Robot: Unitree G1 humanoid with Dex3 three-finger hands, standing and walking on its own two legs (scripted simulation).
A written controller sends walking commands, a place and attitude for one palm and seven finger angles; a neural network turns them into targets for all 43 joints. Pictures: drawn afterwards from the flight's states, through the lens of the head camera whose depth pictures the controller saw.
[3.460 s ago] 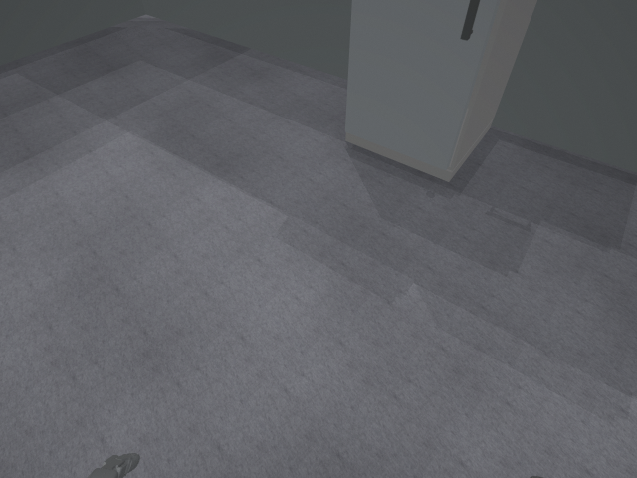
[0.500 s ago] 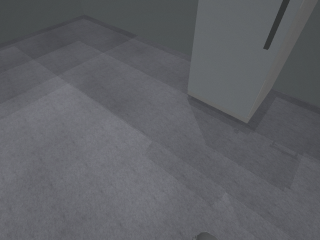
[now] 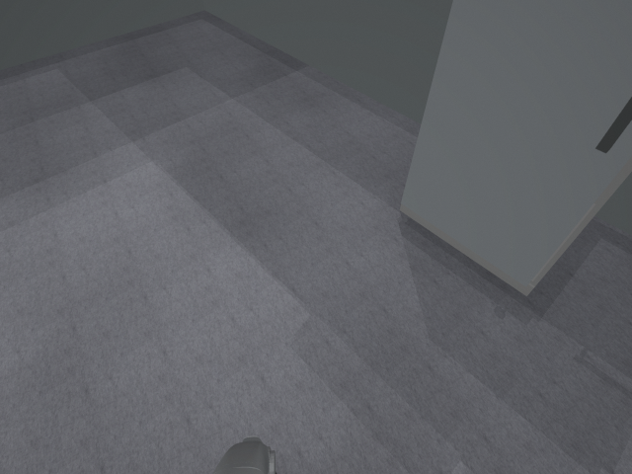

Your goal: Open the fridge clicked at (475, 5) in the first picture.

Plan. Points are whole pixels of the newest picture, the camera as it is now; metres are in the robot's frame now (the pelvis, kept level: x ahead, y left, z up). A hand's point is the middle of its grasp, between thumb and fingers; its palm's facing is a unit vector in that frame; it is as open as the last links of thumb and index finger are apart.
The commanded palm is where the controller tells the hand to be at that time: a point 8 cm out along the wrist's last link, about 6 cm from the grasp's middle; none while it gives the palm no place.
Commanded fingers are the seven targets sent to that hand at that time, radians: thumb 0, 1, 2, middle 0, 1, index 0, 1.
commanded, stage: walk to a spot facing it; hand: right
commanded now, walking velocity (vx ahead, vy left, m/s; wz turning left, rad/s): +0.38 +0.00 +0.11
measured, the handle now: out of the picture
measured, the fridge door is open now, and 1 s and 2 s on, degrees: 0 0 0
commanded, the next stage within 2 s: turn to face it in 0.64 s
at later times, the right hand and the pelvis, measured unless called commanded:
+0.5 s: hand (415, 461) +0.19 -0.13 -0.17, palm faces +0.13 +0.97 -0.19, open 7.3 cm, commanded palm none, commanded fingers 0.00 -0.90 -0.90 0.20 0.30 0.20 0.30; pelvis +0.22 +0.05 +0.00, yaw -3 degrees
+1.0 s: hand (450, 302) +0.46 -0.22 -0.17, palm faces +0.22 +0.95 -0.20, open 7.4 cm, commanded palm none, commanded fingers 0.00 -0.90 -0.90 0.20 0.30 0.20 0.30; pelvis +0.40 -0.01 +0.00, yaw -11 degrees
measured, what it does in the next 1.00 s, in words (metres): walks ahead: left foot, then right foot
